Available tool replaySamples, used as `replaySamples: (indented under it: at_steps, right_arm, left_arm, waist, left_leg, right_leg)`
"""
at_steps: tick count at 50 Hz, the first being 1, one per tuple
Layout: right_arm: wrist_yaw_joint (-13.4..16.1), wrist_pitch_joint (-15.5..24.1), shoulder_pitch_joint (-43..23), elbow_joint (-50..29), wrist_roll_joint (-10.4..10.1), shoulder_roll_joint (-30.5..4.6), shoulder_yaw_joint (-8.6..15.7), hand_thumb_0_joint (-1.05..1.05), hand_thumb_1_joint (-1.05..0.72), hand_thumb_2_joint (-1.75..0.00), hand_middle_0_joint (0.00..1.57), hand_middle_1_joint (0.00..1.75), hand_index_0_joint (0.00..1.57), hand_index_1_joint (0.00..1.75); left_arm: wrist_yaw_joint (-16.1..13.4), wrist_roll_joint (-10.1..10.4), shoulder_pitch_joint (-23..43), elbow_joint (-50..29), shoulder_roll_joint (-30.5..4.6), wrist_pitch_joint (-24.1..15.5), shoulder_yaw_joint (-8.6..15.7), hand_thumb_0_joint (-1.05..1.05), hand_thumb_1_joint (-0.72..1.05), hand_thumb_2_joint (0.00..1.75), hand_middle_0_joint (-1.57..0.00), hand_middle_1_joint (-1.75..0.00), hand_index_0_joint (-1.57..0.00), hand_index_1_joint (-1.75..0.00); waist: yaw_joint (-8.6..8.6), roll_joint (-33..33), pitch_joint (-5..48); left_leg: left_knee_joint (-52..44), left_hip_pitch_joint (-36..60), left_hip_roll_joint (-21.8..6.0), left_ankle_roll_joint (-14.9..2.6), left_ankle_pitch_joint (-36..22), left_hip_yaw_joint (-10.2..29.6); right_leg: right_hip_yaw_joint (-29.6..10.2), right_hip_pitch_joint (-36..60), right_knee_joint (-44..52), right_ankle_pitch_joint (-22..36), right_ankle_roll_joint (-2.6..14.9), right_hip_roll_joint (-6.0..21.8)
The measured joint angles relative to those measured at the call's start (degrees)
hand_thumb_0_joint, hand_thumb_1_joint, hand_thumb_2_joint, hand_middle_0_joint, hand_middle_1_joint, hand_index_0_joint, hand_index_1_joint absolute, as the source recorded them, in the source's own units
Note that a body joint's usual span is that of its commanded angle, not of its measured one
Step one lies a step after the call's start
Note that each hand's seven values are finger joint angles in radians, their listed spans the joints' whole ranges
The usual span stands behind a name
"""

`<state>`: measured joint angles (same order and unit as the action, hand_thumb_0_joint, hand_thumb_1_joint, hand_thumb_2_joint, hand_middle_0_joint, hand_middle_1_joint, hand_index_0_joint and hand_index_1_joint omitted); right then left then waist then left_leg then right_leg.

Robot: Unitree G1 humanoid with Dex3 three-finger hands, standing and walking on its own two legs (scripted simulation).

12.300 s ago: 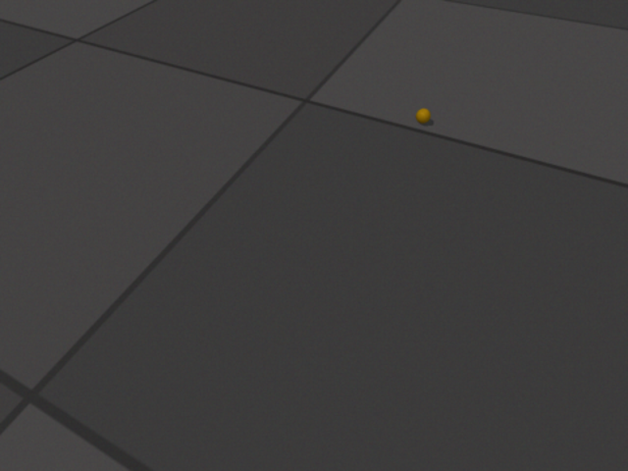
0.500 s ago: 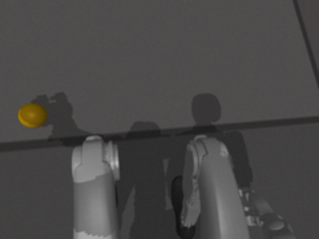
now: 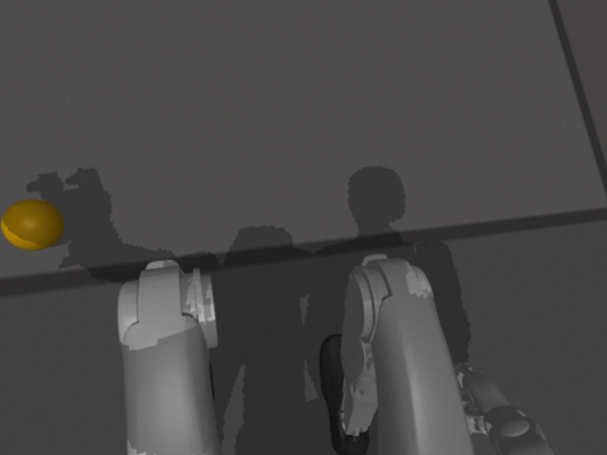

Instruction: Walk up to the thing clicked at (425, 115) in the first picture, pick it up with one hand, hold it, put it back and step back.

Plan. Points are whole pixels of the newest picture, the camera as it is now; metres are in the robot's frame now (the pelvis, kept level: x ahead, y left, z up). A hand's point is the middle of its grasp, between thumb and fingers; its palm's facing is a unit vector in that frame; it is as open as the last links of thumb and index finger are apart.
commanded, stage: rise first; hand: left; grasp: from above
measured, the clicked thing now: (33, 224) +0.39 +0.40 -0.27
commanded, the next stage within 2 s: approach in 0.28 s
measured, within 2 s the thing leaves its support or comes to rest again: neither
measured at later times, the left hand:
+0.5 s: hand out of the picture +0.33 +0.43 -0.15, palm faces -0.42 -0.16 -0.89, open 14.4 cm
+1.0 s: hand (12, 191) +0.40 +0.38 -0.14, palm faces -0.42 -0.10 -0.90, open 13.7 cm
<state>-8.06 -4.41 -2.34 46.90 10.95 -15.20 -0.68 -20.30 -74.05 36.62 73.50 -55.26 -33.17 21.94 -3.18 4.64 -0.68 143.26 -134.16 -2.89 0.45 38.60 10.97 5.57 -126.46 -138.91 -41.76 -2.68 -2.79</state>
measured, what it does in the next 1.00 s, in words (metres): stands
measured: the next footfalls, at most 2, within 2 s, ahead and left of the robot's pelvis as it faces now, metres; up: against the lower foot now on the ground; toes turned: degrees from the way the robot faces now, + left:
none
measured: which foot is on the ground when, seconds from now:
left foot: down 0.00-1.00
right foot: down 0.00-1.00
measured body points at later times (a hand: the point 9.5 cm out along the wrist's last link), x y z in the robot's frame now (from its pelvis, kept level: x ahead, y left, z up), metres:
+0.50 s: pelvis +0.00 +0.00 -0.01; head +0.22 +0.10 +0.37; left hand +0.35 +0.44 -0.10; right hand +0.15 -0.27 -0.12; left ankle +0.08 +0.13 -0.27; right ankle +0.10 -0.12 -0.27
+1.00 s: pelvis +0.00 -0.01 +0.01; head +0.23 +0.06 +0.39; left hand +0.42 +0.38 -0.09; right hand +0.10 -0.28 -0.11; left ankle +0.08 +0.13 -0.27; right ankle +0.10 -0.12 -0.27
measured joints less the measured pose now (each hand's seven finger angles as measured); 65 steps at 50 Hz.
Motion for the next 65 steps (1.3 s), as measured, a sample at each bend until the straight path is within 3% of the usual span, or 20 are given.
replaySamples:
  at_steps: [22,29,35,42,46,53,57,61,65]
  right_arm:
    - [-0.3,0.7,-0.4,0.1,0.5,-0.2,-1.1,0.00,-0.89,-0.89,0.20,0.29,0.20,0.30]
    - [-0.3,1.5,0.1,0.4,0.8,0.1,-1.4,0.00,-0.89,-0.89,0.20,0.29,0.20,0.30]
    - [0.0,2.9,1.6,-0.4,0.3,0.7,-1.0,0.00,-0.89,-0.88,0.20,0.29,0.20,0.30]
    - [0.5,4.0,3.7,-2.3,-1.1,0.5,-1.4,0.00,-0.89,-0.88,0.20,0.29,0.20,0.30]
    - [0.7,4.8,4.2,-2.6,-1.9,-0.1,-2.4,0.00,-0.89,-0.88,0.20,0.29,0.20,0.30]
    - [0.7,4.9,5.2,-2.7,-2.1,-1.2,-3.8,0.00,-0.89,-0.88,0.20,0.29,0.20,0.30]
    - [0.7,4.1,5.7,-2.0,-1.5,-1.5,-4.2,0.00,-0.89,-0.88,0.20,0.29,0.20,0.30]
    - [0.6,3.8,6.0,-1.2,-0.6,-1.6,-3.4,0.00,-0.89,-0.89,0.20,0.29,0.20,0.30]
    - [0.1,3.2,5.3,-0.6,-0.1,-1.4,-1.9,0.00,-0.89,-0.89,0.20,0.29,0.20,0.30]
  left_arm:
    - [-0.6,-0.4,1.3,2.7,-0.9,0.3,-0.6,0.00,-0.58,1.06,-0.09,-0.95,-0.04,-0.99]
    - [-2.6,-1.4,4.0,4.1,-0.4,0.9,-4.6,0.00,-0.55,1.03,-0.08,-0.96,-0.05,-0.98]
    - [-6.1,-2.5,5.6,2.4,4.2,4.6,-8.2,-0.01,-0.53,1.01,-0.08,-0.98,-0.06,-0.99]
    - [-8.6,-2.1,8.9,4.4,8.9,13.0,-8.5,0.00,-0.48,0.97,-0.07,-1.02,-0.09,-1.00]
    - [-6.8,-0.7,11.5,8.3,7.8,17.0,-9.4,0.00,-0.46,0.94,-0.07,-1.05,-0.10,-1.01]
    - [0.1,4.0,9.9,8.5,3.3,17.5,-6.3,0.00,-0.43,0.91,-0.07,-1.08,-0.12,-1.01]
    - [4.4,5.8,6.2,6.1,0.8,14.0,-4.5,0.00,-0.44,0.91,-0.07,-1.08,-0.12,-1.02]
    - [7.8,6.3,2.5,0.6,0.0,8.3,-3.7,0.00,-0.45,0.91,-0.07,-1.08,-0.12,-1.02]
    - [7.3,6.0,-0.3,-6.1,0.8,2.4,-4.6,0.00,-0.47,0.91,-0.07,-1.06,-0.11,-1.01]
  waist:
    - [-0.81,0.4,-1.0]
    - [-1.53,1.1,-0.7]
    - [-3.36,0.6,0.4]
    - [-6.02,-1.4,2.5]
    - [-7.27,-2.7,2.1]
    - [-7.52,-3.2,-1.0]
    - [-6.10,-2.4,-2.5]
    - [-3.19,-1.3,-3.2]
    - [-0.78,-0.5,-1.9]
  left_leg:
    - [1.1,-0.3,0.2,0.38,0.1,0.8]
    - [1.6,-0.8,0.2,0.49,-0.2,0.8]
    - [1.1,-0.9,0.2,0.61,-0.2,0.6]
    - [-1.2,-0.6,-0.2,0.61,-0.3,-0.3]
    - [-2.4,-0.4,-0.5,0.38,-0.6,-0.6]
    - [-2.5,0.1,-0.4,0.16,-1.0,-0.5]
    - [-2.0,0.4,0.1,0.33,-1.0,-0.2]
    - [-1.3,0.4,0.6,0.32,-0.8,0.2]
    - [-0.5,0.8,0.8,-0.05,-0.1,0.4]
  right_leg:
    - [0.5,-0.3,-0.9,0.1,0.00,-0.2]
    - [0.4,-0.9,-1.5,0.4,0.07,-0.3]
    - [0.3,-1.1,-1.1,0.5,0.18,-0.2]
    - [-0.2,-1.6,0.8,0.8,0.45,-0.2]
    - [-0.4,-1.8,1.8,1.4,0.38,-0.4]
    - [-0.3,-1.2,1.9,1.6,0.28,-0.3]
    - [-0.1,-0.4,1.5,1.2,0.17,0.0]
    - [0.3,0.5,1.3,0.6,-0.02,0.3]
    - [0.5,1.7,1.0,-0.2,-0.23,0.4]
